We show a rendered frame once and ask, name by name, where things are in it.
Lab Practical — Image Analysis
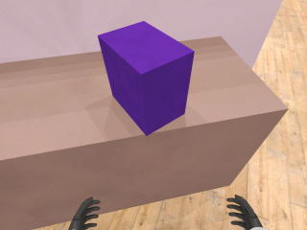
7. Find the pedestal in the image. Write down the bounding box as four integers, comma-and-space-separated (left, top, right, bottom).
0, 36, 289, 230

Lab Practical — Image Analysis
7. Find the carton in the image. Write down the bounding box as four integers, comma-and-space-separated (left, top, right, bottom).
97, 21, 195, 136

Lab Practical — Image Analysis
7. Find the left robot hand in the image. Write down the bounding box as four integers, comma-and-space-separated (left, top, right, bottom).
68, 197, 101, 230

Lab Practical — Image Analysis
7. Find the right robot hand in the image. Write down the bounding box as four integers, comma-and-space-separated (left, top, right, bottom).
226, 195, 263, 230

